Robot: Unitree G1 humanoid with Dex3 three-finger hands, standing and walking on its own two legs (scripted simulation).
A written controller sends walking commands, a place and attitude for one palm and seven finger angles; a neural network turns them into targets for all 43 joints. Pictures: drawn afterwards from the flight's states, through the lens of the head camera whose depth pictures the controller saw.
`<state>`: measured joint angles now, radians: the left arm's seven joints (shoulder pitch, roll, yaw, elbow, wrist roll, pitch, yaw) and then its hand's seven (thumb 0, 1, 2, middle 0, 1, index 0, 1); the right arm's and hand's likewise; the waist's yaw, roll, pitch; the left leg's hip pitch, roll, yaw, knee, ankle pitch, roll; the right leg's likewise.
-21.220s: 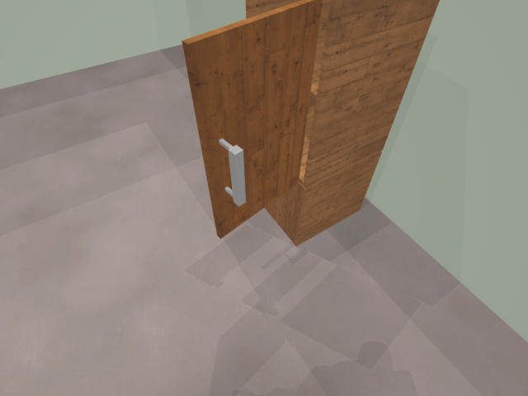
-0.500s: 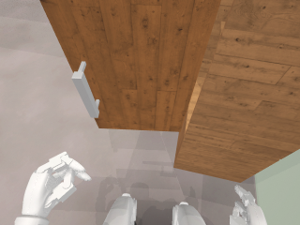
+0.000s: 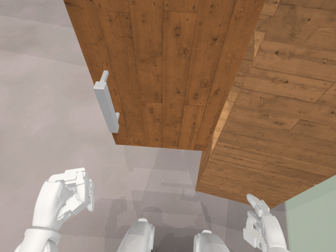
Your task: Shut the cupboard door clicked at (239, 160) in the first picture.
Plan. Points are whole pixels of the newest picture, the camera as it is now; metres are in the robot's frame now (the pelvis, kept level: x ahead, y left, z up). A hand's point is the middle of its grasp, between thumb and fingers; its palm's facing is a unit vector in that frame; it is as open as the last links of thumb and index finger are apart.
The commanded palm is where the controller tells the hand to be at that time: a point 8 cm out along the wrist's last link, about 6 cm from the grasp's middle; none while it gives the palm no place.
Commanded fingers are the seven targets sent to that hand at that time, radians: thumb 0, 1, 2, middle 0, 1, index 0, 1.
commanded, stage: raise the hand and make a fist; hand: left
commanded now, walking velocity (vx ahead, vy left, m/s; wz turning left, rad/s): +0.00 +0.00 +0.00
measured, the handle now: (110, 104) +0.46 +0.20 +0.05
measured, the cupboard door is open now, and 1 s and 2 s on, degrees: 100 100 100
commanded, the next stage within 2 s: bring the fist close to the handle in 0.44 s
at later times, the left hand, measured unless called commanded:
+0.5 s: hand (96, 193) +0.23 +0.17 +0.05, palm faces +0.00 -1.00 -0.04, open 3.1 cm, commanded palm +0.21 +0.23 +0.05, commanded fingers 0.00 0.90 0.90 -1.30 -1.50 -1.30 -1.50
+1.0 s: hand (106, 169) +0.28 +0.16 +0.05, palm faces -0.02 -1.00 -0.04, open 3.1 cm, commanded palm +0.27 +0.22 +0.05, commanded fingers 0.00 0.90 0.90 -1.30 -1.50 -1.30 -1.50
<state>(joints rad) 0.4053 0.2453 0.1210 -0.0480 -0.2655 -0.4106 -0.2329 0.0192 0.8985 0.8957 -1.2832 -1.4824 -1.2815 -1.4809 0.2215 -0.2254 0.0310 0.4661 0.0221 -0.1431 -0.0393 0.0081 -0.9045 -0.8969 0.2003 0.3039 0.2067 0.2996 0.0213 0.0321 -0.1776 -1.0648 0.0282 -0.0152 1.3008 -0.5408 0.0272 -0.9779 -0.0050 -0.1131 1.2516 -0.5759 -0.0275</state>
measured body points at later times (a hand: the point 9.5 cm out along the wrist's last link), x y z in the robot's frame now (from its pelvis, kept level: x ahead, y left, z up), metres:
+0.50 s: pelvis +0.01 -0.01 +0.00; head +0.08 +0.00 +0.44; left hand +0.22 +0.23 +0.05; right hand +0.19 -0.25 -0.08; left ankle +0.05 +0.10 -0.62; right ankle +0.02 -0.11 -0.62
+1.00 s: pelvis +0.00 -0.01 +0.00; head +0.08 -0.01 +0.45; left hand +0.27 +0.22 +0.06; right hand +0.17 -0.25 -0.09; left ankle +0.05 +0.10 -0.62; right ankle +0.02 -0.11 -0.62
